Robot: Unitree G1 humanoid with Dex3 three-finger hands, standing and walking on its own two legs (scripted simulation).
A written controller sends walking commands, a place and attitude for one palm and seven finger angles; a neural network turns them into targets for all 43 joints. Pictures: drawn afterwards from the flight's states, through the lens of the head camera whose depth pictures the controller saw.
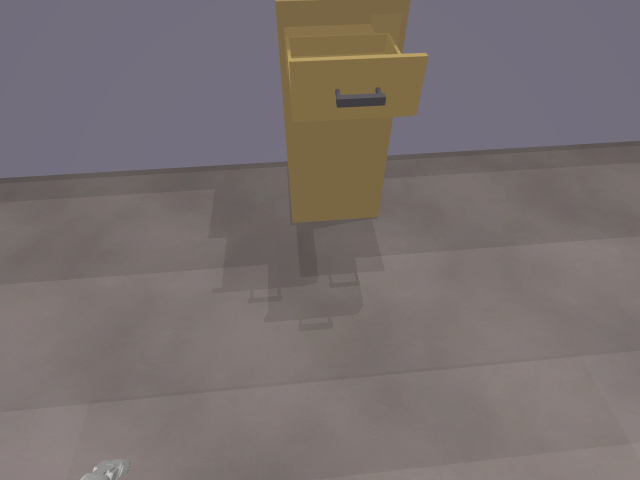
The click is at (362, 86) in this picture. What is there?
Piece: drawer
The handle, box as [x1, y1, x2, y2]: [335, 87, 385, 107]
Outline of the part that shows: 385,96 384,93 380,91 379,87 376,87 375,93 341,95 339,93 339,90 335,89 337,107 382,105 384,104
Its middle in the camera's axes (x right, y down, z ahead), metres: +0.10 -0.36 +0.98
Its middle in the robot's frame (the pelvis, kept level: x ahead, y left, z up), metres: +0.98 -0.05 +0.00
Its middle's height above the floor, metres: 0.77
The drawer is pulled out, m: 0.30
